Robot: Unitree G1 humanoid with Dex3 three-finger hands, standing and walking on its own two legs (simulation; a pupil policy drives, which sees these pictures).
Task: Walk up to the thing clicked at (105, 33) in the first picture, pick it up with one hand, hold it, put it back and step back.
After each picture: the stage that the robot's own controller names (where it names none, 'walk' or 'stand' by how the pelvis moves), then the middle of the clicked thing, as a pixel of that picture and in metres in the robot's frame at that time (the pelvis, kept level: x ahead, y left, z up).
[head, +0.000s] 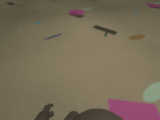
stand; (105, 34) +2.16 -0.27 -0.72
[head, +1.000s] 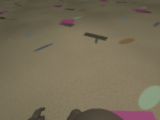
walk; (96, 40) +2.04 +0.12 -0.70
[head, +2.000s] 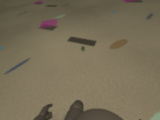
walk; (82, 48) +1.40 +0.36 -0.72
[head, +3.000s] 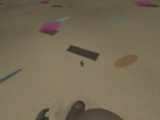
walk; (82, 63) +0.97 +0.30 -0.72
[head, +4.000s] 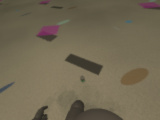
walk; (82, 79) +0.64 +0.22 -0.71
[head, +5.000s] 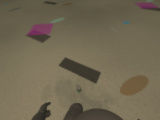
walk; (78, 88) +0.44 +0.19 -0.70
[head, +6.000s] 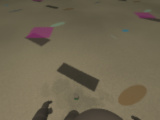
stand; (76, 96) +0.37 +0.18 -0.72
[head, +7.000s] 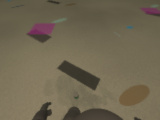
stand; (76, 95) +0.35 +0.18 -0.71
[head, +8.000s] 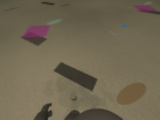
stand; (73, 97) +0.32 +0.22 -0.71
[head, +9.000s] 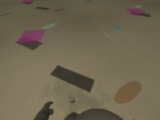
stand; (71, 99) +0.32 +0.24 -0.72
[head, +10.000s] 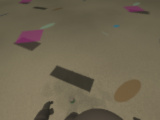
stand; (71, 100) +0.30 +0.25 -0.72
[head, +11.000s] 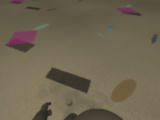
stand; (69, 102) +0.28 +0.25 -0.71
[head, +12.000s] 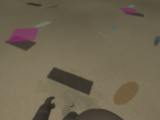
stand; (71, 104) +0.25 +0.20 -0.72
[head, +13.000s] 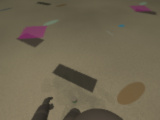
stand; (74, 99) +0.29 +0.20 -0.72
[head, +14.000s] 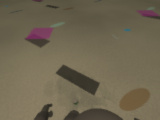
stand; (75, 101) +0.30 +0.19 -0.71
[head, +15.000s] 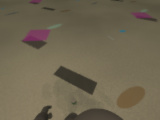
stand; (73, 101) +0.32 +0.20 -0.73
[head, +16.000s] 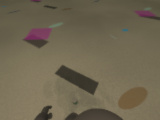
stand; (74, 101) +0.31 +0.19 -0.73
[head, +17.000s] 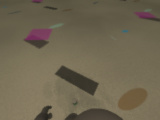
stand; (74, 101) +0.31 +0.19 -0.73
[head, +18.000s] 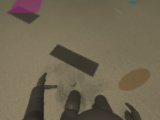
go down; (72, 83) +0.35 +0.19 -0.59
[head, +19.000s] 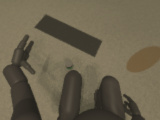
go down; (69, 65) +0.40 +0.21 -0.32
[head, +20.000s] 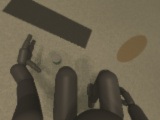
close in; (56, 59) +0.39 +0.23 -0.26
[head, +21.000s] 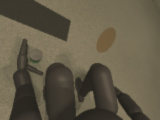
close; (35, 56) +0.39 +0.26 -0.22
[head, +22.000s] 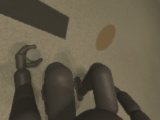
close; (33, 56) +0.38 +0.26 -0.22
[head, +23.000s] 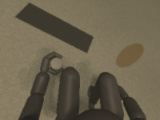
lift; (55, 64) +0.32 +0.26 -0.10
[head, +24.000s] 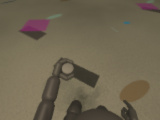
lift; (68, 72) +0.32 +0.17 +0.05
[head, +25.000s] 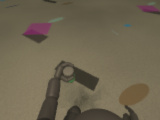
hold; (69, 75) +0.31 +0.17 +0.01
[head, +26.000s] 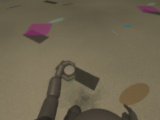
hold; (70, 73) +0.32 +0.17 +0.02
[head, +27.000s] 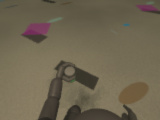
crouch; (70, 74) +0.32 +0.16 +0.01
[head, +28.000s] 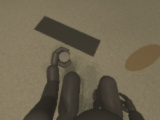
crouch; (65, 59) +0.40 +0.19 -0.09
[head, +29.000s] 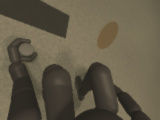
lower; (27, 51) +0.40 +0.29 -0.21
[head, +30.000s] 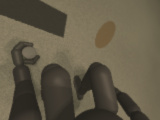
lower; (29, 54) +0.39 +0.27 -0.22
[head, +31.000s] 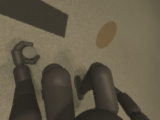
lower; (29, 54) +0.39 +0.28 -0.22
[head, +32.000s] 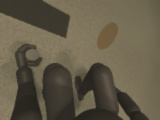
lower; (32, 56) +0.37 +0.27 -0.22
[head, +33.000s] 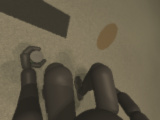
loosen; (36, 58) +0.37 +0.25 -0.23
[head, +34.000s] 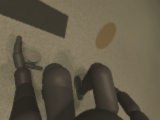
withdraw; (33, 58) +0.37 +0.26 -0.23
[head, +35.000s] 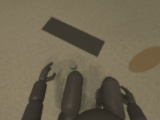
stand; (73, 66) +0.41 +0.20 -0.36
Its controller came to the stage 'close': yes
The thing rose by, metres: 0.72
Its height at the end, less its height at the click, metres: +0.00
